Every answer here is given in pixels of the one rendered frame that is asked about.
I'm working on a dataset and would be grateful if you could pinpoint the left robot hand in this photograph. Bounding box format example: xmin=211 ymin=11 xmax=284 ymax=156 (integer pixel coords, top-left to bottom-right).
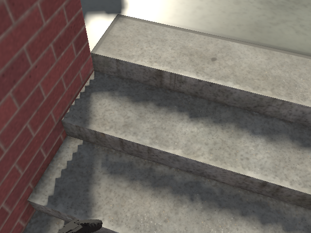
xmin=57 ymin=218 xmax=103 ymax=233

